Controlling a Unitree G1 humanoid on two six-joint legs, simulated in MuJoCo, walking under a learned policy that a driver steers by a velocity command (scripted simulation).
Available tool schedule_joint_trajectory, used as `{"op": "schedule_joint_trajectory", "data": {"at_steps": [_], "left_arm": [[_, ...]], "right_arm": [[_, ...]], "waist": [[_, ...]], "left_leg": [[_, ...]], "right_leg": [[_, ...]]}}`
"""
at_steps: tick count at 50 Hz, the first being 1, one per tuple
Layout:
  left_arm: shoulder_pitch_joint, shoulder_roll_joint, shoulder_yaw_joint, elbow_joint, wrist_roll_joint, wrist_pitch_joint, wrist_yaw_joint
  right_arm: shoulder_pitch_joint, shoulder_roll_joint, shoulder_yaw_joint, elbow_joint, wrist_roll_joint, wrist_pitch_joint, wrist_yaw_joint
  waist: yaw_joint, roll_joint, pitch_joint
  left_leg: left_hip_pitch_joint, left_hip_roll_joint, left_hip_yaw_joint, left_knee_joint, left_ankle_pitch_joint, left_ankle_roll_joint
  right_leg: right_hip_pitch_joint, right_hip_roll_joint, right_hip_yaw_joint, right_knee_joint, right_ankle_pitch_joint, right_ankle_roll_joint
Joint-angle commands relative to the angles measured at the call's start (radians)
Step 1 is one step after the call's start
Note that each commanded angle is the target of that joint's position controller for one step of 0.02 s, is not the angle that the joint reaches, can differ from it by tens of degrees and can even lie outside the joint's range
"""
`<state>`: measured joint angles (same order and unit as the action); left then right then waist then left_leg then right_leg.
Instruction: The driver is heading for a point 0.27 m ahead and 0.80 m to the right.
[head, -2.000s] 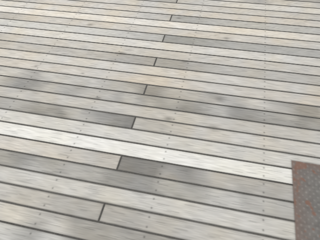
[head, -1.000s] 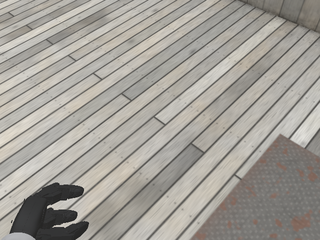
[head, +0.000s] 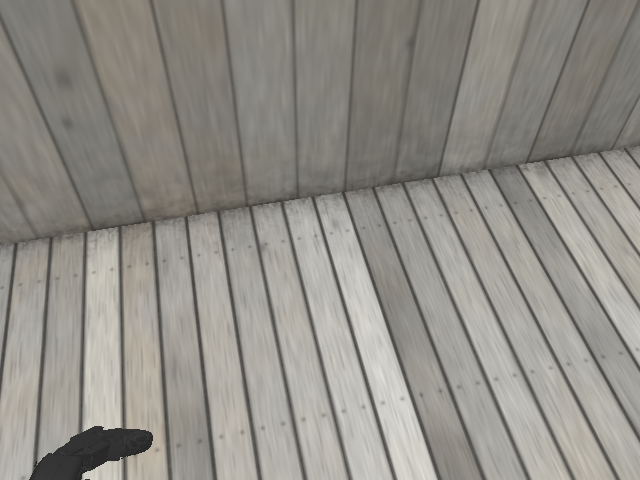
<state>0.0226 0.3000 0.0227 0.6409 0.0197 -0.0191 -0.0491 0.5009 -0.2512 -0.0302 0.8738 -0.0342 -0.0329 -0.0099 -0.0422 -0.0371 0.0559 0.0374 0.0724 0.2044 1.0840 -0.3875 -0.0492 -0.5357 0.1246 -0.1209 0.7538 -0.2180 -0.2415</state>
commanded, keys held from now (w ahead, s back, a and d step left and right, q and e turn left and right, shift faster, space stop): w+e+shift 0.18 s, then w+shift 0.22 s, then shift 0.28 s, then e+shift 0.32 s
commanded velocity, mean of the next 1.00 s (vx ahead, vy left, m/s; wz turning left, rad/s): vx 0.62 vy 0.00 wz -0.56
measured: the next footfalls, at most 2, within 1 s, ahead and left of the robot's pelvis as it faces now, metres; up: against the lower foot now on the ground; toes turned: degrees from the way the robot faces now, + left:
left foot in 0.36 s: +0.57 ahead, +0.13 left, +0.00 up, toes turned -17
right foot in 0.72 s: +0.80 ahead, -0.17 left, +0.00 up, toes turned -15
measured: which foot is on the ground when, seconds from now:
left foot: up 0.00-0.34, down 0.36-0.72, up 0.74-1.00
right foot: down 0.00-0.34, up 0.36-0.70, down 0.72-1.00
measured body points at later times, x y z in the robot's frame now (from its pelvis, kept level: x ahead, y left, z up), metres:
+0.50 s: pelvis +0.48 +0.03 +0.04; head +0.51 +0.02 +0.49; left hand +0.68 +0.27 -0.07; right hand +0.46 -0.27 -0.07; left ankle +0.53 +0.14 -0.69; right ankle +0.34 -0.04 -0.59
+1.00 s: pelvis +0.72 -0.03 +0.04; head +0.76 -0.07 +0.48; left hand +1.01 +0.15 -0.04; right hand +0.82 -0.36 -0.04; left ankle +0.88 +0.05 -0.65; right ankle +0.76 -0.16 -0.69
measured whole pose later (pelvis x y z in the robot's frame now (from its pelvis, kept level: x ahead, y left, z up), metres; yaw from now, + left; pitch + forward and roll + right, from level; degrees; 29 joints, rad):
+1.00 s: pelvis +0.72 -0.03 +0.04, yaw -32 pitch +3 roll +0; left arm 0.16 0.31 0.10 0.57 -0.02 0.05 0.06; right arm -0.03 -0.28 -0.01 0.66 0.00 -0.08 -0.05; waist 0.07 0.03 0.06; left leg -0.61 -0.04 -0.16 0.83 -0.28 -0.06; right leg -0.43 0.17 0.25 0.46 -0.07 -0.02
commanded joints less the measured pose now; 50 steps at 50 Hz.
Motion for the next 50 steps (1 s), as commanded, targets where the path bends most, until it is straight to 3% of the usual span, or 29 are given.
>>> {"op": "schedule_joint_trajectory", "data": {"at_steps": [1,2,3,5,8,11,15,17,18,19,20,22,26,27,29,30,31,33,35,36,37,38,39,40,42,44,46,48,50], "left_arm": [[0.397,0.299,0.117,0.044,0.009,0.028,0.048],[0.363,0.249,0.108,0.071,0.005,0.017,0.056],[0.329,0.221,0.099,0.083,0.003,-0.001,0.062],[0.269,0.174,0.075,0.076,-0.002,-0.034,0.071],[0.250,0.173,0.073,0.077,-0.005,-0.068,0.057],[0.285,0.175,0.082,0.101,-0.015,-0.081,0.039],[0.408,0.200,0.085,0.163,-0.018,-0.080,0.045],[0.329,0.256,0.093,0.158,0.011,-0.073,0.045],[0.278,0.200,0.082,0.141,0.018,-0.084,0.045],[0.415,0.017,0.036,0.098,-0.021,-0.090,0.041],[0.362,0.083,0.023,0.113,-0.010,-0.091,0.045],[0.228,0.117,0.027,0.120,0.012,-0.073,0.029],[0.155,0.053,0.013,0.101,0.044,-0.039,0.017],[0.088,0.024,0.005,0.046,-0.065,-0.064,0.030],[-0.016,-0.013,-0.028,0.012,-0.034,-0.089,0.013],[-0.007,-0.008,-0.021,0.022,-0.023,-0.100,0.002],[0.005,0.016,-0.007,0.023,-0.013,-0.099,-0.003],[0.092,0.061,0.017,0.030,-0.010,-0.105,0.003],[0.293,0.099,0.050,0.080,-0.010,-0.098,0.015],[0.400,0.150,0.069,0.111,0.004,-0.102,0.034],[0.310,0.203,0.068,0.065,0.012,-0.086,0.047],[0.265,0.141,0.059,0.056,0.000,-0.075,0.044],[0.180,0.154,0.080,-0.014,-0.010,-0.066,0.049],[0.099,0.155,0.082,-0.055,-0.026,-0.047,0.051],[0.032,0.140,0.084,-0.091,-0.037,-0.024,0.058],[0.003,0.142,0.096,-0.126,-0.028,0.007,0.073],[0.020,0.158,0.107,-0.160,-0.019,0.038,0.095],[0.025,0.162,0.118,-0.183,-0.043,0.063,0.117],[0.045,0.158,0.124,-0.196,-0.040,0.078,0.126]], "right_arm": [[-0.226,-0.192,-0.025,-0.283,0.005,-0.064,0.005],[-0.248,-0.192,-0.020,-0.278,0.006,-0.076,0.005],[-0.270,-0.185,-0.017,-0.270,-0.009,-0.069,0.003],[-0.213,-0.176,-0.014,-0.248,-0.042,-0.027,0.005],[-0.375,-0.123,0.004,-0.322,-0.029,-0.004,0.021],[-0.447,-0.076,0.023,-0.342,0.004,-0.014,0.035],[-0.446,-0.153,-0.007,-0.329,0.003,-0.017,0.019],[-0.131,-0.225,-0.048,-0.250,0.007,-0.026,-0.006],[0.103,-0.296,-0.077,-0.206,-0.016,-0.030,-0.030],[0.091,-0.400,-0.095,-0.186,-0.059,-0.042,-0.023],[-0.040,-0.305,-0.086,-0.197,-0.038,-0.040,-0.005],[-0.149,-0.189,-0.067,-0.184,-0.022,-0.051,0.010],[-0.076,-0.131,-0.040,-0.069,0.019,-0.102,0.035],[-0.185,-0.126,-0.036,-0.105,0.029,-0.105,0.017],[-0.230,-0.146,-0.035,-0.112,0.038,-0.097,-0.019],[-0.197,-0.172,-0.045,-0.097,0.042,-0.094,-0.028],[-0.195,-0.228,-0.061,-0.104,0.029,-0.104,-0.034],[-0.202,-0.218,-0.057,-0.085,0.057,-0.129,-0.047],[-0.304,-0.197,-0.043,-0.106,0.075,-0.123,-0.056],[-0.352,-0.157,-0.026,-0.141,0.053,-0.121,-0.056],[-0.139,-0.059,0.009,-0.151,0.023,-0.117,-0.043],[-0.043,-0.127,0.010,-0.102,0.039,-0.118,-0.031],[-0.089,-0.192,-0.005,-0.106,0.042,-0.117,-0.034],[-0.138,-0.209,-0.009,-0.120,0.014,-0.106,-0.042],[-0.217,-0.183,-0.007,-0.149,-0.001,-0.078,-0.058],[-0.272,-0.131,0.000,-0.182,0.017,-0.060,-0.063],[-0.306,-0.109,-0.003,-0.205,0.027,-0.057,-0.056],[-0.377,-0.115,-0.011,-0.234,0.037,-0.049,-0.040],[-0.458,-0.118,-0.021,-0.258,0.034,-0.036,-0.030]], "waist": [[0.179,0.020,-0.290],[0.126,0.090,-0.114],[0.073,0.140,-0.035],[-0.013,0.145,0.000],[-0.005,0.101,0.057],[0.046,0.052,0.025],[0.079,0.025,-0.035],[-0.112,0.017,-0.205],[-0.225,0.055,-0.308],[-0.088,0.423,-0.385],[-0.064,0.304,-0.275],[-0.028,0.044,-0.076],[0.025,0.129,-0.033],[0.040,0.191,-0.032],[0.041,0.135,-0.056],[0.040,0.158,-0.091],[0.044,0.160,-0.104],[0.105,0.188,-0.150],[0.248,0.148,-0.223],[0.271,0.037,-0.260],[0.098,-0.185,-0.384],[0.097,-0.162,-0.520],[0.099,-0.101,-0.442],[0.062,-0.019,-0.394],[0.017,0.052,-0.261],[0.001,0.001,-0.182],[0.005,-0.043,-0.224],[0.011,-0.052,-0.253],[0.027,-0.076,-0.262]], "left_leg": [[-0.944,-0.038,-0.277,0.535,-0.054,0.013],[-0.934,0.002,-0.280,0.407,-0.008,0.015],[-0.864,0.028,-0.278,0.319,-0.022,0.004],[-0.727,0.065,-0.282,0.188,-0.069,-0.028],[-0.587,0.076,-0.235,-0.107,0.049,-0.051],[-0.364,0.026,-0.194,-0.372,0.448,-0.016],[-0.337,-0.048,-0.170,-0.515,0.390,0.053],[-0.026,-0.076,-0.148,-0.520,0.225,0.086],[0.224,0.051,-0.291,-0.494,0.001,0.120],[0.395,0.333,-0.903,-0.739,-0.322,0.219],[0.284,0.344,-1.111,-0.869,-0.464,0.243],[0.031,0.284,-0.787,-0.837,-0.036,0.252],[-0.065,0.196,-0.390,-0.787,0.961,0.196],[-0.044,0.155,-0.328,-0.797,0.979,0.181],[-0.192,0.073,-0.199,-0.841,1.001,0.148],[-0.234,0.039,-0.172,-0.849,0.935,0.130],[-0.281,0.045,-0.176,-0.862,0.892,0.122],[-0.334,0.037,-0.184,-0.789,0.904,0.112],[-0.350,0.008,-0.167,-0.538,0.914,0.076],[-0.471,-0.054,-0.140,-0.250,0.614,0.027],[-0.738,-0.147,-0.182,0.139,-0.160,-0.034],[-0.747,-0.103,-0.320,0.286,-0.180,-0.022],[-0.777,-0.103,-0.318,0.365,-0.171,-0.024],[-0.783,-0.078,-0.340,0.350,-0.094,-0.021],[-0.712,-0.061,-0.340,0.200,-0.044,-0.011],[-0.625,-0.092,-0.297,0.001,-0.028,-0.003],[-0.527,-0.134,-0.280,-0.126,0.021,-0.009],[-0.447,-0.164,-0.288,-0.241,0.147,-0.017],[-0.398,-0.166,-0.324,-0.344,0.186,-0.021]], "right_leg": [[0.966,-0.373,0.936,-0.445,-0.112,-0.260],[0.785,-0.348,0.873,-0.505,-0.096,-0.224],[0.626,-0.297,0.789,-0.511,0.002,-0.193],[0.408,-0.220,0.640,-0.513,0.123,-0.163],[0.142,-0.129,0.550,-0.573,0.115,-0.129],[0.086,-0.086,0.475,-0.591,0.251,-0.054],[0.429,-0.161,0.479,-0.445,0.671,0.021],[0.417,-0.143,0.431,-0.042,0.850,0.068],[0.224,-0.087,0.383,0.313,0.662,0.094],[-0.097,0.082,0.319,0.653,-0.225,0.141],[-0.223,0.003,0.317,0.681,-0.174,0.112],[-0.161,-0.094,0.286,0.576,-0.065,0.131],[-0.106,-0.083,0.252,0.372,-0.127,0.176],[-0.152,-0.107,0.236,0.272,-0.110,0.190],[0.036,-0.083,0.129,-0.085,0.103,0.218],[0.164,-0.064,0.108,-0.181,0.265,0.232],[0.269,-0.047,0.117,-0.220,0.385,0.230],[0.436,-0.033,0.148,-0.249,0.461,0.224],[0.639,-0.042,0.179,-0.319,0.544,0.192],[0.779,-0.128,0.282,-0.316,0.782,0.153],[0.987,-0.396,0.611,-0.209,1.203,-0.077],[0.998,-0.425,0.684,-0.231,1.191,-0.166],[0.885,-0.405,0.660,-0.273,1.092,-0.163],[0.751,-0.378,0.644,-0.308,0.955,-0.123],[0.438,-0.305,0.585,-0.363,0.726,-0.047],[0.237,-0.229,0.550,-0.390,0.634,-0.006],[0.170,-0.180,0.528,-0.383,0.627,0.005],[0.134,-0.135,0.519,-0.366,0.472,0.043],[0.155,-0.124,0.585,-0.362,0.269,0.074]]}}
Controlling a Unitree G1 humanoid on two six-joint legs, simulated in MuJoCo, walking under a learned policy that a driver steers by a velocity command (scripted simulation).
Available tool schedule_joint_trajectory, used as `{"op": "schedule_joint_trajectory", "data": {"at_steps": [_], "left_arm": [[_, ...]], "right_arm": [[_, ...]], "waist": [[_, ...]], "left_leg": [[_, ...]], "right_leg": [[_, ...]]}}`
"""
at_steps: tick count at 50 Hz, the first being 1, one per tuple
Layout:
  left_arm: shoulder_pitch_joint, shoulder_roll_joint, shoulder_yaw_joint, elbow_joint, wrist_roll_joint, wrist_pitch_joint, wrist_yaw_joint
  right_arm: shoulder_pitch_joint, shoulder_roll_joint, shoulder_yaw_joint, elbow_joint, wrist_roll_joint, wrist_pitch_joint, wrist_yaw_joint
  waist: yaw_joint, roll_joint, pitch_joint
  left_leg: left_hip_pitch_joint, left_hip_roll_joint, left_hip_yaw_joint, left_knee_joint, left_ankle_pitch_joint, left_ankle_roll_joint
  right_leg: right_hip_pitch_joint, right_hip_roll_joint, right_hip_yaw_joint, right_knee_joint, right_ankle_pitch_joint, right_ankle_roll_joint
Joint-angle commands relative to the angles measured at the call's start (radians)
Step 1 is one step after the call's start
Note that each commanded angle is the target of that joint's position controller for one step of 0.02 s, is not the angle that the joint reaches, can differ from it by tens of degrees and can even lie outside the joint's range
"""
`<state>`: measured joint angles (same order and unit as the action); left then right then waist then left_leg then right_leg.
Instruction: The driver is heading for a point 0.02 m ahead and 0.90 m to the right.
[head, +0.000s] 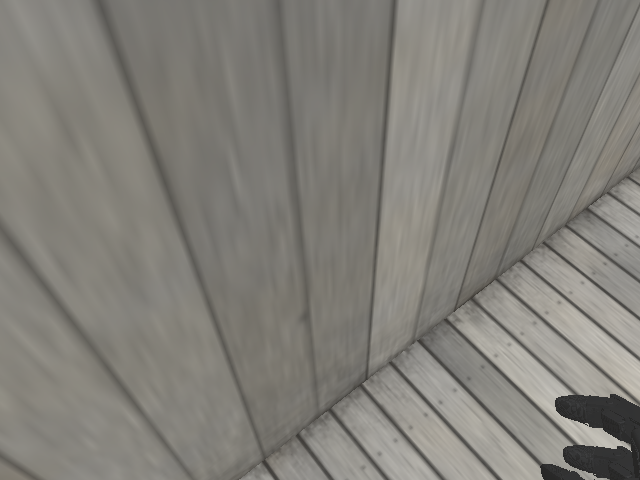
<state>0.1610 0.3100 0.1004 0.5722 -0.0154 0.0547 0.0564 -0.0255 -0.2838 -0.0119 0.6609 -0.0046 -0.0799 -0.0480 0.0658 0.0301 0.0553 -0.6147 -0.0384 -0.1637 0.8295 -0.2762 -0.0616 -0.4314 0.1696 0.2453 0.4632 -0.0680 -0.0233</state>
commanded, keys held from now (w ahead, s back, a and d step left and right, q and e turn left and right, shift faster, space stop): e+shift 0.68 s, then w+e+shift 0.32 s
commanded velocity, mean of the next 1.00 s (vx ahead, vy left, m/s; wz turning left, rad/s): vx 0.17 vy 0.00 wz -0.94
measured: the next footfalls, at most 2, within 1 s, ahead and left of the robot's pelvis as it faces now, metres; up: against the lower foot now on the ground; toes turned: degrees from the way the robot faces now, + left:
left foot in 0.08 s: +0.16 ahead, +0.13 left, +0.00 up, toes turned -14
right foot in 0.54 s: -0.04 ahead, -0.12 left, +0.00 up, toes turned -31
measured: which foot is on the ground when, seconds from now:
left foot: up 0.00-0.06, down 0.08-0.54, up 0.56-0.94, down 0.96-1.00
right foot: down 0.00-0.08, up 0.10-0.52, down 0.54-0.96, up 0.98-1.00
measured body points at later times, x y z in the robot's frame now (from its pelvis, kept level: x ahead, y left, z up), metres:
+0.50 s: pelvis +0.00 +0.03 +0.00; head +0.05 +0.00 +0.45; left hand +0.31 +0.19 -0.06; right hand -0.01 -0.31 -0.09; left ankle +0.12 +0.14 -0.73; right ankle -0.06 -0.11 -0.71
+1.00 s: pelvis +0.02 -0.04 +0.00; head +0.03 -0.05 +0.45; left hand +0.34 +0.01 -0.08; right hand -0.14 -0.35 -0.07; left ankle +0.11 +0.05 -0.73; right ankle -0.07 -0.10 -0.71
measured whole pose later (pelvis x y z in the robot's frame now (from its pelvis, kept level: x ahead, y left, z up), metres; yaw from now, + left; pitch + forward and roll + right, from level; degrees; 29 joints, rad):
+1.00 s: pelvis +0.02 -0.04 +0.00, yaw -55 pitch +3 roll +0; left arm 0.24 0.33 0.09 0.60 0.01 0.01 -0.04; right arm 0.15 -0.36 -0.08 0.71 -0.02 -0.05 -0.02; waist 0.00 -0.01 -0.02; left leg -0.26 -0.04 -0.06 0.50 -0.30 0.00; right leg -0.36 0.17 0.26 0.73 -0.40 -0.06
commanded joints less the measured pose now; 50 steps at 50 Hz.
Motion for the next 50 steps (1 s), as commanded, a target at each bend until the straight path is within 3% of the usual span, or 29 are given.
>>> {"op": "schedule_joint_trajectory", "data": {"at_steps": [1,3,4,5,6,7,8,10,11,13,16,19,24,26,27,28,29,30,32,34,35,38,41,45,46,47,48,49,50], "left_arm": [[-0.078,0.129,0.045,-0.132,-0.006,-0.004,0.014],[-0.102,0.122,0.054,-0.163,-0.018,-0.009,0.004],[-0.072,0.085,0.044,-0.171,-0.022,-0.011,-0.003],[-0.004,0.035,0.031,-0.173,-0.025,-0.011,-0.010],[0.003,0.114,0.048,-0.210,-0.031,-0.036,-0.017],[0.031,0.189,0.072,-0.186,-0.025,-0.050,-0.027],[0.065,0.199,0.081,-0.157,-0.018,-0.046,-0.030],[0.090,0.161,0.073,-0.143,0.016,-0.015,-0.031],[0.057,0.136,0.060,-0.158,0.009,-0.010,-0.032],[0.015,0.091,0.039,-0.187,0.003,0.004,-0.023],[-0.052,0.102,0.034,-0.233,-0.003,0.036,-0.024],[-0.055,0.091,0.034,-0.220,-0.011,0.021,-0.034],[0.008,0.103,0.042,-0.169,-0.018,0.043,-0.079],[0.087,0.110,0.048,-0.119,-0.003,0.066,-0.089],[0.137,0.137,0.064,-0.092,-0.002,0.069,-0.079],[0.231,0.272,0.099,-0.048,-0.001,0.053,-0.055],[0.187,0.351,0.107,-0.066,0.053,0.029,-0.049],[0.065,0.303,0.095,-0.112,0.054,-0.009,-0.035],[-0.019,0.237,0.067,-0.137,0.034,-0.031,-0.031],[-0.023,0.188,0.042,-0.124,0.012,-0.034,-0.029],[0.011,0.171,0.035,-0.107,0.007,-0.040,-0.028],[0.069,0.181,0.028,-0.080,-0.006,-0.078,-0.049],[0.085,0.200,0.037,-0.057,-0.018,-0.091,-0.044],[0.032,0.166,0.028,-0.075,-0.035,-0.086,-0.052],[0.043,0.173,0.025,-0.032,0.080,-0.064,-0.101],[0.013,0.158,0.028,-0.050,0.062,-0.055,-0.111],[-0.019,0.112,0.014,-0.069,0.046,-0.052,-0.110],[-0.061,0.043,-0.009,-0.122,0.012,-0.059,-0.099],[-0.135,0.106,-0.009,-0.144,0.037,-0.062,-0.086]], "right_arm": [[0.064,-0.093,-0.054,-0.050,0.023,0.012,0.009],[0.072,-0.127,-0.083,-0.049,0.025,0.011,0.014],[0.092,-0.153,-0.098,-0.041,0.013,0.014,0.015],[0.109,-0.203,-0.112,-0.046,-0.012,0.027,0.011],[0.127,-0.210,-0.117,-0.037,-0.046,0.032,0.016],[0.029,-0.157,-0.105,-0.064,-0.023,0.024,0.006],[-0.051,-0.112,-0.097,-0.082,-0.001,0.027,-0.005],[-0.055,-0.115,-0.094,-0.070,0.022,0.028,-0.021],[-0.026,-0.116,-0.087,-0.056,0.027,0.039,-0.024],[0.035,-0.127,-0.088,-0.038,0.013,0.055,-0.026],[0.119,-0.180,-0.099,-0.012,-0.015,0.068,-0.014],[0.126,-0.218,-0.120,0.009,-0.004,0.065,0.005],[0.125,-0.251,-0.141,0.051,0.021,0.056,0.016],[0.124,-0.211,-0.125,0.046,0.025,0.062,0.021],[0.143,-0.175,-0.116,0.058,0.025,0.064,0.026],[0.185,-0.150,-0.109,0.031,-0.032,0.071,0.035],[0.093,-0.138,-0.101,-0.037,-0.043,0.063,0.027],[0.037,-0.158,-0.102,-0.041,-0.028,0.059,0.017],[0.115,-0.187,-0.105,0.014,-0.046,0.061,-0.002],[0.141,-0.196,-0.106,0.029,-0.052,0.060,-0.006],[0.164,-0.187,-0.103,0.030,-0.040,0.053,0.005],[0.084,-0.191,-0.100,0.006,0.021,0.023,0.025],[0.069,-0.202,-0.114,0.003,0.027,-0.016,0.047],[0.138,-0.182,-0.125,0.016,0.027,-0.028,0.041],[0.172,-0.133,-0.092,0.024,0.015,0.027,0.035],[0.245,-0.143,-0.094,0.022,0.007,0.043,0.027],[0.330,-0.205,-0.108,0.039,-0.014,0.037,0.024],[0.361,-0.329,-0.129,0.020,-0.040,0.034,0.023],[0.291,-0.332,-0.137,0.025,-0.040,0.034,0.027]], "waist": [[-0.082,-0.183,-0.264],[-0.107,-0.181,-0.251],[-0.112,-0.096,-0.260],[-0.089,0.095,-0.260],[-0.070,0.301,-0.243],[-0.030,0.238,-0.159],[-0.010,0.179,-0.116],[-0.019,0.041,-0.067],[-0.034,-0.007,-0.048],[-0.058,0.015,-0.052],[-0.093,0.080,-0.084],[-0.102,0.187,-0.116],[-0.069,0.194,-0.156],[-0.026,0.171,-0.173],[0.002,0.107,-0.184],[-0.011,-0.215,-0.150],[-0.007,-0.318,-0.208],[-0.024,-0.263,-0.173],[-0.066,-0.143,-0.174],[-0.075,-0.159,-0.185],[-0.077,-0.170,-0.219],[-0.022,-0.233,-0.138],[-0.026,-0.246,-0.087],[-0.083,-0.224,-0.020],[-0.082,-0.240,-0.040],[-0.135,-0.154,-0.042],[-0.180,-0.019,-0.065],[-0.199,0.235,-0.097],[-0.172,0.208,-0.040]], "left_leg": [[0.290,-0.046,0.016,-0.136,0.075,-0.008],[0.373,-0.019,0.009,-0.291,0.112,0.016],[0.507,0.078,-0.035,-0.378,0.164,0.067],[0.638,0.297,-0.207,-0.426,0.136,0.168],[0.478,0.466,-0.451,-0.561,0.096,0.323],[0.383,0.459,-0.411,-0.585,0.093,0.315],[0.352,0.378,-0.273,-0.569,0.070,0.259],[0.321,0.317,-0.124,-0.532,0.170,0.212],[0.329,0.292,-0.070,-0.509,0.237,0.218],[0.413,0.286,-0.001,-0.501,0.315,0.229],[0.496,0.328,0.030,-0.511,0.325,0.253],[0.535,0.319,0.109,-0.539,0.284,0.240],[0.491,0.356,0.191,-0.536,0.181,0.183],[0.424,0.345,0.241,-0.471,0.124,0.126],[0.314,0.307,0.289,-0.345,0.073,0.069],[-0.006,0.174,0.394,-0.018,-0.260,-0.044],[-0.125,0.114,0.203,0.181,-0.319,-0.075],[-0.131,0.109,0.116,0.313,-0.274,-0.067],[-0.114,0.098,0.095,0.342,-0.158,-0.050],[-0.032,0.064,0.092,0.354,-0.071,-0.054],[-0.010,0.055,0.086,0.309,-0.031,-0.044],[-0.009,0.024,0.060,0.014,-0.036,0.006],[0.069,0.006,0.023,-0.163,-0.030,0.026],[0.381,0.004,0.068,-0.277,-0.064,0.012],[0.421,-0.012,0.080,-0.314,-0.046,0.017],[0.526,0.002,0.088,-0.401,0.009,0.027],[0.690,0.118,-0.016,-0.473,-0.107,0.061],[0.794,0.388,-0.344,-0.611,-0.421,0.140],[0.668,0.494,-0.480,-0.673,-0.495,0.197]], "right_leg": [[0.076,-0.172,0.271,-0.073,0.015,-0.132],[0.097,-0.156,0.312,0.001,-0.133,-0.094],[-0.001,-0.112,0.281,0.118,-0.371,-0.051],[-0.192,-0.023,0.129,0.358,-0.576,0.007],[-0.242,-0.018,0.021,0.665,-0.541,0.055],[-0.216,-0.097,0.009,0.800,-0.468,0.094],[-0.209,-0.125,-0.026,0.856,-0.405,0.112],[-0.189,-0.133,-0.059,0.942,-0.318,0.131],[-0.203,-0.149,-0.080,0.925,-0.283,0.128],[-0.240,-0.169,-0.125,0.833,-0.252,0.136],[-0.245,-0.226,-0.149,0.745,-0.251,0.153],[-0.195,-0.248,-0.202,0.589,-0.251,0.134],[0.071,-0.226,-0.275,0.242,-0.246,0.039],[0.244,-0.165,-0.321,0.042,-0.173,-0.030],[0.381,-0.169,-0.263,-0.024,-0.101,-0.081],[0.549,-0.364,0.056,-0.062,0.310,-0.184],[0.413,-0.460,0.310,-0.113,0.197,-0.335],[0.371,-0.432,0.242,-0.126,0.157,-0.313],[0.314,-0.381,0.142,-0.104,0.177,-0.220],[0.260,-0.326,0.107,-0.070,0.246,-0.191],[0.273,-0.294,0.116,-0.092,0.030,-0.188],[0.310,-0.301,0.296,-0.220,-0.559,-0.201],[0.296,-0.297,0.346,-0.218,-0.527,-0.192],[0.046,-0.227,0.362,-0.202,-0.509,-0.172],[0.042,-0.157,0.337,-0.138,-0.529,-0.172],[-0.034,-0.112,0.283,-0.049,-0.560,-0.141],[-0.205,-0.057,0.203,0.126,-0.601,-0.096],[-0.397,0.048,-0.015,0.397,-0.547,-0.037],[-0.452,-0.064,-0.078,0.523,-0.349,-0.035]]}}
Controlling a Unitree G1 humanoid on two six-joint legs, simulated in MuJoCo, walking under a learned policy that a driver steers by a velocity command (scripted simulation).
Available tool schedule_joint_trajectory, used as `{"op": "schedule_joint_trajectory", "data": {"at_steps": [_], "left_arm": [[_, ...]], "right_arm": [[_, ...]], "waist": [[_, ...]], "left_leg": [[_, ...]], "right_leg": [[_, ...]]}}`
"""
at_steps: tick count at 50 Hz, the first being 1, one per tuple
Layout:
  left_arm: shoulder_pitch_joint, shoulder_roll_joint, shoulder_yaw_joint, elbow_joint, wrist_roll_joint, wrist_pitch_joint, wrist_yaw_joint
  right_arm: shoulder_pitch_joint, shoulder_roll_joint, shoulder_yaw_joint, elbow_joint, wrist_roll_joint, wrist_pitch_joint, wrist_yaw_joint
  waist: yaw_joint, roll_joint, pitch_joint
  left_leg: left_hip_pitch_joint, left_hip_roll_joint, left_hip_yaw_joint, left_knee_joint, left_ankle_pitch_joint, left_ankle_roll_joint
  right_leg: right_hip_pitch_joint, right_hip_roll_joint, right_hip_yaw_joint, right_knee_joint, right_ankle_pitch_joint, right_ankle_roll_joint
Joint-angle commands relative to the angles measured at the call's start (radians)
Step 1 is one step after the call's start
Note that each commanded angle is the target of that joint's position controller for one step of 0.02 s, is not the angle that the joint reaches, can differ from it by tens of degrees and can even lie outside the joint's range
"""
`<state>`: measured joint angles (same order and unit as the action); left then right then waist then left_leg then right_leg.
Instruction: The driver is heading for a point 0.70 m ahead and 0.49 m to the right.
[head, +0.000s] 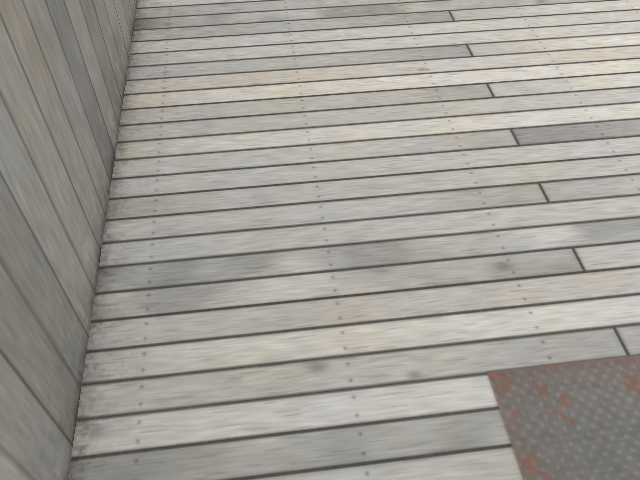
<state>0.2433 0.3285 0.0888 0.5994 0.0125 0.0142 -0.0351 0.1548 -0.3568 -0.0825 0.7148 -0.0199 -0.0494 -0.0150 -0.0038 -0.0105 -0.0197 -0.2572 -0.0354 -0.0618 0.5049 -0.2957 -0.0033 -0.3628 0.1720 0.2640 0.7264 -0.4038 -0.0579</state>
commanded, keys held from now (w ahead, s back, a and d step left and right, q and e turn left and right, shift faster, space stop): w+e+shift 0.22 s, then e+shift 0.66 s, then w+e+shift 0.04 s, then w+shift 0.08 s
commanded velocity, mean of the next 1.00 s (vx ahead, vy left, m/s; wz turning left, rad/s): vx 0.41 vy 0.00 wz -0.98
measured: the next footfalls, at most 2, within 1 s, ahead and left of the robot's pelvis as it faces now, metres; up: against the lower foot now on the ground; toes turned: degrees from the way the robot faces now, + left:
right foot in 0.38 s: +0.32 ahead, -0.22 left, +0.00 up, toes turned -25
left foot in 0.82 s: +0.62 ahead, -0.28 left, +0.00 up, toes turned -61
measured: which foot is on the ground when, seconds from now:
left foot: down 0.00-0.38, up 0.40-0.80, down 0.82-1.00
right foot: up 0.00-0.36, down 0.38-0.80, up 0.82-1.00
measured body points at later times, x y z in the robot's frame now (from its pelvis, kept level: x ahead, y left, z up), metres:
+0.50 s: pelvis +0.25 -0.13 -0.02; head +0.30 -0.16 +0.43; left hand +0.54 +0.02 -0.12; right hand +0.19 -0.42 -0.12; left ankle +0.22 +0.09 -0.62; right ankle +0.29 -0.20 -0.73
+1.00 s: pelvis +0.46 -0.22 +0.00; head +0.46 -0.26 +0.45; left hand +0.77 -0.20 -0.09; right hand +0.30 -0.49 -0.10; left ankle +0.60 -0.25 -0.73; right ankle +0.33 -0.24 -0.65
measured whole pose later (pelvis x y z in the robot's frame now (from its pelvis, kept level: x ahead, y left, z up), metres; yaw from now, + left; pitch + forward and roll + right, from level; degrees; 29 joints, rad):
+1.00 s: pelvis +0.46 -0.22 +0.00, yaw -62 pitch +1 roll +1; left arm 0.21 0.31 0.06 0.66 -0.03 0.07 0.02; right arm 0.16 -0.27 -0.04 0.65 0.00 -0.01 -0.05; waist 0.02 0.01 0.05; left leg -0.36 -0.02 0.03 0.44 -0.09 0.03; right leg -0.48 0.03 0.06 1.17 -0.48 0.03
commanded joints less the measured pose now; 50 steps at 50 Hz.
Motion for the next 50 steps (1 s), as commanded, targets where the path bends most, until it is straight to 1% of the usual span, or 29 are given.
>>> {"op": "schedule_joint_trajectory", "data": {"at_steps": [1,3,4,8,11,13,15,16,17,18,19,20,21,22,23,24,26,30,34,37,39,40,41,42,43,44,45,47,50], "left_arm": [[-0.212,0.133,0.012,-0.146,0.030,-0.022,-0.006],[-0.134,0.139,0.017,-0.082,0.036,-0.015,-0.040],[-0.152,0.134,0.011,-0.090,0.035,-0.005,-0.054],[-0.234,0.090,-0.012,-0.111,0.028,0.003,-0.074],[-0.300,0.075,-0.025,-0.137,0.015,0.004,-0.090],[-0.334,0.046,-0.039,-0.139,0.033,-0.003,-0.085],[-0.311,0.010,-0.049,-0.128,0.030,-0.007,-0.077],[-0.204,0.041,-0.019,-0.112,-0.115,-0.035,-0.043],[-0.096,0.093,-0.001,-0.088,-0.112,-0.040,-0.036],[0.083,0.164,0.041,-0.034,-0.090,-0.034,-0.026],[0.167,0.205,0.064,0.030,-0.091,-0.012,0.007],[0.113,0.297,0.058,-0.007,-0.059,-0.003,0.038],[0.126,0.275,0.054,-0.066,-0.006,-0.015,0.035],[0.117,0.250,0.055,-0.034,-0.014,-0.032,0.026],[0.056,0.232,0.053,-0.013,-0.043,-0.051,0.023],[-0.014,0.198,0.042,-0.027,-0.057,-0.064,0.019],[-0.086,0.164,0.032,-0.038,-0.042,-0.061,0.020],[-0.092,0.155,0.035,0.000,-0.051,-0.025,0.048],[-0.051,0.141,0.036,0.037,-0.069,0.026,0.087],[-0.055,0.114,0.030,0.049,-0.055,0.036,0.099],[-0.093,0.082,0.021,0.024,-0.053,0.026,0.101],[-0.105,0.057,0.011,0.017,-0.053,0.023,0.093],[-0.014,-0.027,-0.013,0.013,-0.029,0.020,0.081],[0.149,0.043,0.001,0.017,-0.036,0.024,0.066],[0.216,0.143,0.023,0.030,-0.038,0.028,0.049],[0.077,0.190,0.039,0.022,-0.065,0.043,0.051],[0.010,0.196,0.037,0.019,-0.067,0.063,0.063],[0.016,0.133,0.018,0.002,-0.046,0.074,0.068],[0.081,0.042,-0.010,0.025,-0.028,0.029,0.053]], "right_arm": [[0.068,-0.186,-0.046,-0.049,-0.017,0.003,0.001],[0.047,-0.129,-0.027,-0.054,-0.001,0.003,-0.006],[0.088,-0.123,-0.023,-0.033,-0.008,-0.001,-0.009],[0.216,-0.101,-0.021,0.022,-0.006,-0.021,0.002],[0.263,-0.095,-0.018,0.070,-0.025,-0.034,0.002],[0.259,-0.074,-0.011,0.078,-0.021,-0.040,0.004],[0.241,-0.092,-0.011,0.088,-0.003,-0.038,0.005],[0.210,-0.235,-0.045,0.052,0.036,-0.014,-0.023],[0.198,-0.263,-0.056,0.049,0.046,-0.006,-0.037],[0.167,-0.240,-0.052,0.029,0.051,-0.012,-0.041],[0.199,-0.148,-0.031,0.016,0.035,-0.030,-0.031],[0.221,-0.025,0.012,-0.046,-0.023,-0.057,-0.010],[0.257,-0.098,0.013,-0.089,0.015,-0.083,0.000],[0.079,-0.128,0.008,-0.135,0.053,-0.093,-0.005],[0.055,-0.103,0.012,-0.145,0.051,-0.088,-0.015],[0.090,-0.093,0.017,-0.108,0.035,-0.070,-0.025],[0.148,-0.113,0.006,-0.084,0.015,-0.037,-0.023],[0.031,-0.038,0.020,-0.136,-0.017,-0.013,-0.029],[-0.127,0.003,0.034,-0.192,-0.008,-0.015,-0.007],[-0.144,-0.035,0.015,-0.199,0.010,-0.022,0.003],[-0.063,-0.066,0.002,-0.168,0.021,-0.032,-0.001],[0.029,-0.059,0.002,-0.136,0.013,-0.036,-0.006],[0.073,-0.089,0.004,-0.127,0.001,-0.034,-0.013],[0.133,-0.078,0.015,-0.141,-0.029,-0.020,-0.008],[0.065,-0.098,-0.002,-0.145,0.000,-0.004,-0.015],[-0.013,-0.057,0.001,-0.169,-0.001,0.005,-0.029],[-0.034,-0.018,0.016,-0.180,-0.002,0.020,-0.040],[-0.048,-0.055,0.007,-0.157,0.017,0.033,-0.049],[0.004,-0.097,-0.019,-0.122,0.043,0.016,-0.034]], "waist": [[-0.069,0.176,0.042],[-0.040,0.167,0.037],[-0.052,0.161,0.060],[-0.082,0.153,0.128],[-0.071,0.154,0.165],[-0.064,0.132,0.220],[-0.019,0.114,0.190],[0.020,0.189,0.107],[0.097,0.191,0.022],[0.193,0.161,-0.067],[0.183,-0.019,-0.077],[0.061,-0.347,-0.171],[0.106,-0.207,-0.510],[0.123,-0.019,-0.379],[0.055,0.057,-0.182],[0.008,0.131,-0.113],[-0.055,0.083,-0.033],[-0.034,0.005,-0.025],[0.031,-0.067,-0.049],[0.019,-0.133,-0.030],[-0.024,-0.163,-0.046],[-0.072,-0.117,-0.098],[-0.031,0.089,-0.207],[0.025,0.235,-0.332],[0.061,0.224,-0.336],[0.035,0.171,-0.235],[0.018,0.077,-0.165],[0.041,0.134,-0.078],[0.043,0.173,-0.066]], "left_leg": [[0.236,0.451,-0.488,-0.333,-0.419,0.139],[0.252,0.341,-0.266,-0.322,-0.288,0.087],[0.277,0.319,-0.206,-0.331,-0.283,0.085],[0.316,0.317,-0.038,-0.329,-0.177,0.070],[0.304,0.338,0.096,-0.350,-0.088,0.056],[0.283,0.331,0.201,-0.338,0.257,0.060],[0.216,0.298,0.326,-0.225,0.876,0.034],[0.251,0.266,0.316,-0.091,1.285,0.047],[0.221,0.291,0.308,0.069,1.432,0.041],[0.076,0.284,0.303,0.278,1.378,0.019],[-0.210,0.180,0.266,0.570,0.459,-0.054],[-0.444,0.023,0.188,1.008,-0.342,-0.092],[-0.472,0.010,-0.066,1.092,-0.333,-0.088],[-0.503,0.037,-0.093,1.001,-0.233,-0.071],[-0.535,0.070,-0.072,0.888,-0.177,-0.066],[-0.473,0.108,-0.086,0.823,-0.138,-0.066],[-0.364,0.127,-0.086,0.707,-0.102,-0.077],[-0.292,0.035,-0.003,0.447,0.062,-0.101],[-0.151,-0.086,0.030,0.140,0.321,-0.076],[-0.080,-0.093,-0.035,0.033,0.331,-0.063],[0.003,-0.040,-0.090,-0.033,0.381,-0.047],[0.139,0.024,-0.108,-0.111,0.487,-0.017],[0.393,0.230,-0.261,-0.049,0.869,0.058],[0.516,0.488,-0.549,-0.034,1.055,0.267],[0.441,0.593,-0.675,-0.059,0.810,0.358],[0.322,0.506,-0.609,-0.126,0.423,0.337],[0.206,0.388,-0.462,-0.194,0.026,0.244],[0.011,0.255,-0.273,-0.300,-0.173,0.140],[-0.094,0.202,-0.127,-0.388,-0.310,0.125]], "right_leg": [[-0.470,-0.113,-0.106,0.319,0.062,0.003],[-0.446,-0.125,-0.162,0.407,0.129,0.034],[-0.492,-0.124,-0.189,0.448,0.161,0.026],[-0.595,-0.173,-0.215,0.455,0.207,0.021],[-0.578,-0.221,-0.236,0.386,0.222,0.010],[-0.528,-0.227,-0.309,0.287,0.180,-0.021],[-0.272,-0.146,-0.431,0.124,0.152,-0.069],[-0.135,-0.105,-0.467,0.127,0.186,-0.040],[0.048,-0.070,-0.462,0.068,0.209,-0.054],[0.364,-0.048,-0.421,-0.035,0.341,-0.105],[0.657,-0.106,-0.232,-0.167,0.511,-0.158],[0.810,-0.334,0.161,-0.097,1.008,-0.263],[0.902,-0.515,0.513,-0.269,0.719,-0.454],[0.778,-0.457,0.466,-0.355,0.620,-0.394],[0.607,-0.408,0.364,-0.379,0.592,-0.342],[0.459,-0.376,0.307,-0.392,0.610,-0.306],[0.261,-0.316,0.195,-0.422,0.716,-0.281],[0.103,-0.179,0.047,-0.351,0.932,-0.205],[0.036,-0.092,0.089,-0.288,0.727,-0.064],[0.067,-0.096,0.210,-0.226,0.559,-0.031],[0.091,-0.116,0.276,-0.128,0.457,-0.027],[0.095,-0.081,0.239,0.025,0.354,-0.001],[-0.028,0.015,0.116,0.295,-0.114,0.042],[-0.138,0.078,0.083,0.492,-0.443,0.082],[-0.188,-0.041,0.028,0.647,-0.346,0.129],[-0.251,-0.119,-0.051,0.706,-0.212,0.147],[-0.255,-0.161,-0.092,0.665,-0.088,0.133],[-0.183,-0.164,-0.199,0.545,-0.019,0.112],[-0.006,-0.159,-0.298,0.330,-0.093,0.064]]}}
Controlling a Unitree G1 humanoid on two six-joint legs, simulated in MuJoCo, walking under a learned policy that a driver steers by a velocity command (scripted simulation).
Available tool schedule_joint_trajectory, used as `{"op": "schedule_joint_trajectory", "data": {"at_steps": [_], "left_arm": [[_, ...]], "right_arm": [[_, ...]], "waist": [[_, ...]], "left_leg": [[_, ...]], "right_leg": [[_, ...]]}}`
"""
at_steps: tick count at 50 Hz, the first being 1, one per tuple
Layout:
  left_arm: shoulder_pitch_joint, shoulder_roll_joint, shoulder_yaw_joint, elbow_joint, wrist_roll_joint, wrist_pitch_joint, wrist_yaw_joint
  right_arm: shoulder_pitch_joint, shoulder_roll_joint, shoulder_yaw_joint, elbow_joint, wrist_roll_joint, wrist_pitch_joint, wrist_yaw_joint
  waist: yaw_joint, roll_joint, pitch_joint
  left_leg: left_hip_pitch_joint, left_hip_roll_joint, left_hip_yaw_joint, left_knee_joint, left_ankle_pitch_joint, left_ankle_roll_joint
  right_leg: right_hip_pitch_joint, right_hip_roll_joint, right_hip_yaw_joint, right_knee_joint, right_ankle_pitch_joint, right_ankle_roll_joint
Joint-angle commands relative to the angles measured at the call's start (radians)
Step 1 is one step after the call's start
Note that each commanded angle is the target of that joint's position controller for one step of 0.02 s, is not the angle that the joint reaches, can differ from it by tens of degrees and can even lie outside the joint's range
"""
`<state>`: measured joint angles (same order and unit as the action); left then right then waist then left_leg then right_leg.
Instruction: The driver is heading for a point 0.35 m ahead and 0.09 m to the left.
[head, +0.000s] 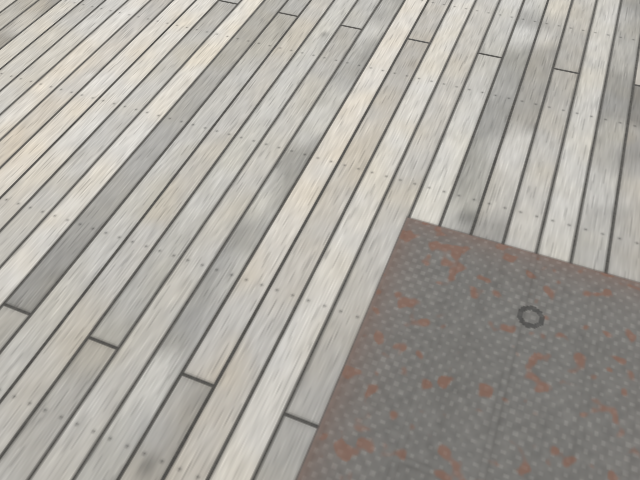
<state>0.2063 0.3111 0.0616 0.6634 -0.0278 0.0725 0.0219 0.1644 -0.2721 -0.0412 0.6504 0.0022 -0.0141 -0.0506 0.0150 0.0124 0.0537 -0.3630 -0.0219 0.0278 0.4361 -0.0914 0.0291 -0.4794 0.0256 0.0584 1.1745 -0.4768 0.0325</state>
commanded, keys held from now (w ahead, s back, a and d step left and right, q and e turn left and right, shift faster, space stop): w+shift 0.16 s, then w+q+shift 0.06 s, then q+shift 0.16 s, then shift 0.62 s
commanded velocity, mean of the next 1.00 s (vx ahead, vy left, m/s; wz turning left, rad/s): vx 0.31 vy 0.00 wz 0.04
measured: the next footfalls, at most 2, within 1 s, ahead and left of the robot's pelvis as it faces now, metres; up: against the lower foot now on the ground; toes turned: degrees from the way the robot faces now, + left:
right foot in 0.16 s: +0.04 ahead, -0.10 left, +0.00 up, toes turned -5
left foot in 0.52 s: +0.42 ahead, +0.11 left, +0.00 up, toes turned +6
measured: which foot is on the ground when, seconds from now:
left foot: down 0.00-0.14, up 0.16-0.50, down 0.52-1.00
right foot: up 0.00-0.14, down 0.16-0.52, up 0.54-0.88, down 0.90-1.00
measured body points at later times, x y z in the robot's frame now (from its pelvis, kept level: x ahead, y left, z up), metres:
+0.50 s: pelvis +0.20 +0.00 -0.02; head +0.24 -0.01 +0.43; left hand +0.19 +0.27 -0.14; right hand +0.43 -0.22 -0.11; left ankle +0.39 +0.11 -0.71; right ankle +0.00 -0.10 -0.73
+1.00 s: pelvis +0.36 -0.01 +0.00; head +0.36 -0.04 +0.45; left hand +0.42 +0.26 -0.11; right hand +0.53 -0.23 -0.12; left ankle +0.38 +0.10 -0.73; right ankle +0.41 -0.14 -0.73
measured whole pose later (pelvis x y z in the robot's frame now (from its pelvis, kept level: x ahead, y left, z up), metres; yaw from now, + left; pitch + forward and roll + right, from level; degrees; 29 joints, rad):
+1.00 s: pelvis +0.36 -0.01 +0.00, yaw +8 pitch +0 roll +1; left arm 0.26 0.22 0.01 0.79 0.03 0.00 0.04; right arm 0.16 -0.23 -0.02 0.76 -0.02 0.00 0.01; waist -0.01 0.03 0.01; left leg -0.32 -0.04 0.00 0.54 -0.21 0.02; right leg -0.33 -0.03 0.04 0.60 -0.27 0.03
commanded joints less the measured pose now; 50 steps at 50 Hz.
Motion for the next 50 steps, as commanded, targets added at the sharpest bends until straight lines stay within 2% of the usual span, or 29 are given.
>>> {"op": "schedule_joint_trajectory", "data": {"at_steps": [1,4,5,6,7,8,9,10,13,14,15,18,21,24,26,27,28,29,30,31,33,37,40,43,45,46,47,48,50], "left_arm": [[0.117,0.055,0.013,-0.031,0.017,-0.044,-0.005],[0.145,0.065,0.008,0.006,0.024,-0.075,-0.008],[0.210,0.063,-0.003,0.032,0.094,-0.062,-0.057],[0.332,0.034,-0.008,0.077,0.082,-0.067,-0.073],[0.399,0.048,-0.004,0.123,0.079,-0.074,-0.073],[0.330,0.074,-0.016,0.087,0.074,-0.084,-0.070],[0.219,0.164,0.000,0.000,0.074,-0.085,-0.043],[0.244,0.226,0.032,0.030,0.090,-0.083,-0.014],[0.147,0.139,0.001,0.054,0.084,-0.130,-0.012],[0.135,0.067,-0.013,0.051,0.031,-0.161,-0.002],[0.140,0.052,-0.021,0.071,0.030,-0.172,0.003],[0.096,0.092,-0.015,0.074,0.046,-0.162,0.018],[0.214,0.116,-0.012,0.136,0.027,-0.144,0.024],[0.198,0.165,0.004,0.138,0.016,-0.120,0.029],[0.157,0.172,0.010,0.117,0.022,-0.110,0.026],[0.192,0.126,-0.003,0.092,0.043,-0.124,0.021],[0.416,-0.012,-0.052,0.105,0.054,-0.134,-0.013],[0.337,0.141,-0.016,0.163,0.022,-0.141,-0.032],[0.190,0.149,-0.006,0.093,-0.014,-0.135,-0.033],[0.110,0.116,-0.016,0.064,0.000,-0.130,-0.018],[0.121,0.102,-0.012,0.072,0.012,-0.099,0.006],[0.185,0.030,-0.029,0.094,0.035,-0.077,0.031],[0.138,0.048,-0.023,0.091,0.031,-0.072,0.028],[0.109,0.042,-0.016,0.088,0.041,-0.072,0.020],[0.087,0.047,-0.014,0.070,0.063,-0.080,0.019],[0.052,0.118,-0.002,0.042,0.061,-0.082,0.026],[0.004,0.108,-0.002,0.058,0.058,-0.082,0.024],[-0.025,0.047,-0.016,0.048,0.059,-0.087,0.017],[-0.025,0.028,-0.023,0.057,0.057,-0.098,0.011]], "right_arm": [[-0.012,-0.191,-0.067,-0.054,0.032,-0.031,0.013],[-0.023,-0.192,-0.065,-0.034,0.042,-0.054,0.044],[0.039,-0.174,-0.061,0.005,-0.044,-0.013,0.056],[-0.033,-0.170,-0.062,-0.006,-0.049,0.013,0.054],[-0.082,-0.107,-0.047,-0.022,-0.040,0.022,0.054],[-0.103,0.023,-0.001,-0.053,-0.033,0.028,0.055],[-0.128,0.001,-0.002,-0.103,-0.020,0.020,0.051],[-0.178,-0.070,-0.015,-0.140,-0.008,0.006,0.054],[0.075,-0.156,-0.049,0.007,-0.031,-0.005,0.094],[0.026,-0.151,-0.051,-0.021,0.048,-0.037,0.079],[0.019,-0.131,-0.042,-0.012,0.044,-0.049,0.077],[-0.076,-0.067,-0.013,-0.064,0.019,-0.057,0.107],[-0.197,-0.019,0.008,-0.139,0.012,-0.052,0.144],[-0.062,-0.084,-0.018,-0.122,0.001,-0.056,0.155],[0.160,-0.142,-0.049,-0.061,0.002,-0.054,0.124],[0.224,-0.202,-0.058,-0.052,-0.001,-0.046,0.098],[0.186,-0.259,-0.048,-0.060,-0.030,-0.054,0.093],[0.249,-0.171,-0.045,-0.065,-0.025,-0.037,0.087],[0.145,-0.171,-0.037,-0.062,-0.016,-0.032,0.086],[0.069,-0.134,-0.029,-0.053,0.002,-0.027,0.081],[0.002,-0.108,-0.019,-0.052,-0.014,-0.029,0.075],[-0.054,-0.104,-0.024,-0.028,-0.026,-0.042,0.075],[-0.058,-0.112,-0.027,-0.010,-0.022,-0.021,0.063],[-0.091,-0.086,-0.012,0.005,-0.018,-0.002,0.062],[-0.046,-0.025,0.013,0.034,-0.024,-0.004,0.067],[0.012,-0.026,0.012,0.044,-0.033,-0.008,0.070],[0.049,-0.004,0.013,0.049,-0.024,-0.004,0.066],[0.020,-0.032,0.008,0.058,-0.028,0.002,0.058],[0.002,-0.046,0.001,0.071,-0.028,0.015,0.048]], "waist": [[0.028,0.140,-0.123],[0.046,0.134,-0.080],[0.067,0.060,-0.117],[0.147,0.052,-0.064],[0.194,-0.086,0.001],[0.148,-0.281,0.022],[0.110,-0.138,0.028],[0.123,-0.103,0.034],[0.012,-0.067,0.025],[0.016,-0.053,0.076],[0.020,-0.017,0.067],[0.038,-0.060,0.079],[0.090,-0.063,0.106],[-0.001,-0.114,-0.001],[-0.130,-0.103,-0.130],[-0.146,0.015,-0.234],[-0.013,0.247,-0.475],[-0.142,0.047,-0.649],[-0.112,0.061,-0.449],[-0.080,-0.016,-0.276],[-0.016,0.006,-0.151],[0.028,0.064,-0.165],[0.001,0.082,-0.196],[0.016,0.091,-0.133],[0.015,0.044,-0.082],[-0.039,-0.073,-0.049],[-0.091,-0.217,-0.063],[-0.073,-0.200,-0.039],[-0.061,-0.163,-0.020]], "left_leg": [[-0.026,0.207,-0.211,-0.347,-0.516,0.104],[-0.045,0.254,-0.210,-0.353,-0.478,0.122],[-0.079,0.221,-0.128,-0.279,-0.439,0.083],[-0.190,0.148,-0.020,-0.180,-0.476,0.035],[-0.382,0.061,0.087,0.095,-0.492,-0.004],[-0.619,0.022,0.078,0.514,-0.566,-0.003],[-0.757,0.014,-0.050,0.586,-0.371,-0.013],[-0.780,0.050,-0.177,0.607,-0.242,-0.012],[-0.563,0.038,-0.175,0.604,-0.069,-0.042],[-0.641,0.065,-0.230,0.606,0.018,-0.056],[-0.623,0.061,-0.224,0.585,0.052,-0.059],[-0.368,0.064,-0.030,0.357,0.214,-0.064],[-0.224,0.036,0.044,0.204,0.236,-0.033],[-0.125,-0.041,0.066,0.156,0.106,0.030],[0.149,-0.076,0.055,0.084,0.169,0.076],[0.445,0.062,-0.125,0.132,0.529,0.124],[0.820,0.434,-0.640,0.159,0.775,0.402],[0.760,0.398,-0.672,0.067,0.603,0.395],[0.609,0.352,-0.528,0.008,0.461,0.338],[0.421,0.299,-0.435,-0.042,0.347,0.285],[0.130,0.238,-0.319,-0.122,0.279,0.254],[-0.024,0.202,-0.195,-0.139,0.380,0.256],[-0.033,0.196,-0.192,-0.159,0.073,0.227],[-0.113,0.163,-0.197,-0.153,-0.296,0.166],[-0.140,0.107,-0.182,-0.091,-0.423,0.076],[-0.130,0.035,-0.128,0.006,-0.430,0.022],[0.023,-0.008,-0.044,0.054,-0.303,-0.009],[0.106,0.001,-0.040,0.075,-0.219,-0.025],[0.125,0.016,-0.056,0.061,-0.175,-0.018]], "right_leg": [[0.174,-0.023,-0.096,-0.222,-0.024,-0.052],[0.298,-0.018,-0.122,-0.483,0.025,-0.099],[0.426,0.061,-0.184,-0.603,0.014,-0.138],[0.567,0.080,-0.249,-0.759,0.169,-0.152],[0.702,0.047,-0.174,-0.860,0.150,-0.160],[0.685,-0.226,0.266,-0.900,-0.204,-0.180],[0.607,-0.409,0.554,-1.028,-0.339,-0.257],[0.552,-0.456,0.616,-1.080,-0.407,-0.312],[0.510,-0.263,0.208,-1.072,-0.012,-0.195],[0.547,-0.311,0.169,-1.053,0.159,-0.229],[0.563,-0.293,0.079,-1.036,0.330,-0.215],[0.386,-0.186,-0.168,-1.026,0.579,-0.158],[0.363,-0.206,-0.185,-0.986,0.746,-0.158],[0.516,-0.243,-0.171,-0.796,1.136,-0.133],[0.473,-0.203,-0.196,-0.470,1.193,-0.091],[0.251,-0.137,-0.185,-0.203,0.813,-0.053],[-0.096,0.037,-0.075,0.259,-0.209,0.015],[-0.016,0.027,0.127,0.312,-0.186,0.009],[-0.086,-0.022,0.092,0.276,-0.134,0.006],[-0.122,-0.061,0.046,0.178,-0.066,0.006],[-0.004,-0.097,0.030,0.060,0.010,0.013],[0.145,-0.100,-0.005,-0.233,0.038,0.042],[0.211,-0.101,-0.007,-0.373,0.215,0.036],[0.302,-0.074,-0.034,-0.530,0.313,0.012],[0.347,-0.109,0.019,-0.679,0.340,-0.024],[0.300,-0.202,0.128,-0.752,0.353,-0.062],[0.131,-0.208,0.155,-0.816,0.099,-0.098],[0.054,-0.167,0.135,-0.850,-0.046,-0.085],[0.051,-0.128,0.095,-0.829,-0.015,-0.051]]}}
